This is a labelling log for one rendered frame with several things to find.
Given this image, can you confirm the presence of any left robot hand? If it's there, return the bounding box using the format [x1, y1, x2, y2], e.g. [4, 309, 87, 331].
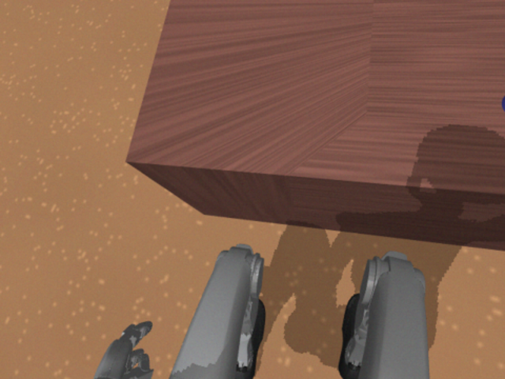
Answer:
[93, 321, 154, 379]

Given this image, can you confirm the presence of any right robot foot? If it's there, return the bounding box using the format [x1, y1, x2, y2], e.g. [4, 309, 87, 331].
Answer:
[339, 294, 361, 379]

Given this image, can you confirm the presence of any left robot foot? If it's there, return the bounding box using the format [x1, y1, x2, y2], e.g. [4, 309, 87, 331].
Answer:
[235, 300, 265, 379]

